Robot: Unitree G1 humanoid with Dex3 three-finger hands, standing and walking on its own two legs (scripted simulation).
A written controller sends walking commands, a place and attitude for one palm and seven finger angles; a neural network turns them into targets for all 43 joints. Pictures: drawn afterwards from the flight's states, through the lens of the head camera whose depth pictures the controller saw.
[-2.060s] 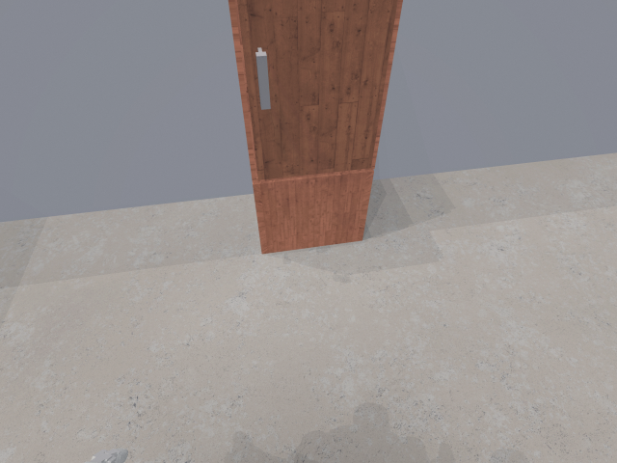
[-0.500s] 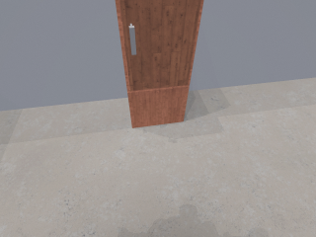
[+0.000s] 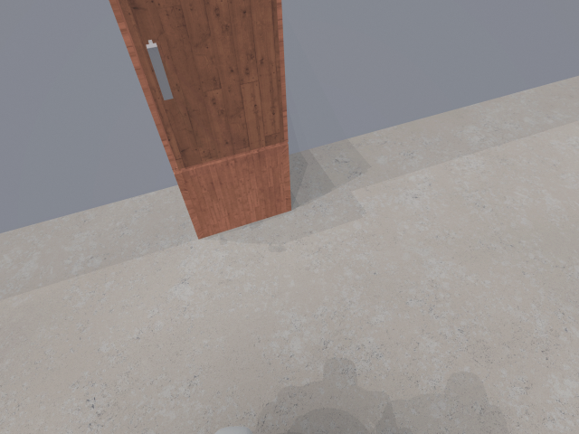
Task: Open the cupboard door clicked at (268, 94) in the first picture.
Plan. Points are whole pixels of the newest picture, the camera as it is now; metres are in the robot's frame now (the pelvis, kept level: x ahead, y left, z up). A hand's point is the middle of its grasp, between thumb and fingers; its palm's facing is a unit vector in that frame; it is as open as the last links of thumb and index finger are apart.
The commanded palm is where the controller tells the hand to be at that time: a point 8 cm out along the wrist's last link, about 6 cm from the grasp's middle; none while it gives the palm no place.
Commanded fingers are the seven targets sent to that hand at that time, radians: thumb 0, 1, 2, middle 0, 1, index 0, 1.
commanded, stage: walk to a spot facing it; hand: left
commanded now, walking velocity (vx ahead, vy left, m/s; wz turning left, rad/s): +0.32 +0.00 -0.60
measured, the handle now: (159, 69) +0.97 +0.47 +0.04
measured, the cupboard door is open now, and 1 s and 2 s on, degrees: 0 0 0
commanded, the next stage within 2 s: none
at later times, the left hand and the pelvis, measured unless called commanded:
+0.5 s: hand (148, 427) +0.15 +0.26 -0.17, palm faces -0.14 -0.97 -0.17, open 7.4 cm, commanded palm none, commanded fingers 0.00 0.90 0.90 -0.20 -0.30 -0.20 -0.30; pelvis +0.15 +0.07 +0.01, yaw -17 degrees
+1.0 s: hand (269, 258) +0.49 +0.11 -0.16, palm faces -0.60 -0.78 -0.19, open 7.4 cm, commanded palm none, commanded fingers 0.00 0.90 0.90 -0.20 -0.30 -0.20 -0.30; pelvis +0.27 +0.04 -0.01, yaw -35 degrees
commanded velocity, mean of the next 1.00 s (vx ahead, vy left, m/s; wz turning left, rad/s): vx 0.13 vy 0.00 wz -0.58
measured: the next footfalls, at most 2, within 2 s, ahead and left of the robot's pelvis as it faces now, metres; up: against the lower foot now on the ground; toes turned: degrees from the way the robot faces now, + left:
left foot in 0.44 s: +0.25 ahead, +0.15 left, +0.00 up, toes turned -9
right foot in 1.00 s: +0.30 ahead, -0.10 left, +0.00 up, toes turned -41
